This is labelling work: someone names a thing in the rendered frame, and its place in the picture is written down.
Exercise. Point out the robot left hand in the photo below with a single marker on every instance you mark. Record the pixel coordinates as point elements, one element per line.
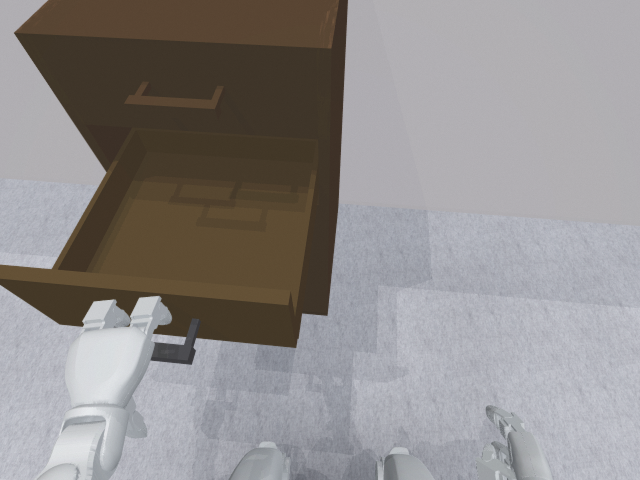
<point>105,364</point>

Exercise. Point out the robot left shin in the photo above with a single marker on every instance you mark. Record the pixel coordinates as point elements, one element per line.
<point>267,445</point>

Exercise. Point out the robot right hand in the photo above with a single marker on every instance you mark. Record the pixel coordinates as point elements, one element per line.
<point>522,458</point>

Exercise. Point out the drawer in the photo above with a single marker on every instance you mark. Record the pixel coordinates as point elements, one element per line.
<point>220,226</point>

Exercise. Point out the handle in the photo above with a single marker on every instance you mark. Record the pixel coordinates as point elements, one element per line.
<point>174,353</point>
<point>169,107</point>

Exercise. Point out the left robot forearm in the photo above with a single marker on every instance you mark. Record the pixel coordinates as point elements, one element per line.
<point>89,445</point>

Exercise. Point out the cabinet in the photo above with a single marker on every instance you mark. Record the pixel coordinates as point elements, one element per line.
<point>276,67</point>

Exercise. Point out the robot right thigh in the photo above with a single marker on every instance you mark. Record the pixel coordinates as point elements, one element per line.
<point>401,467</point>

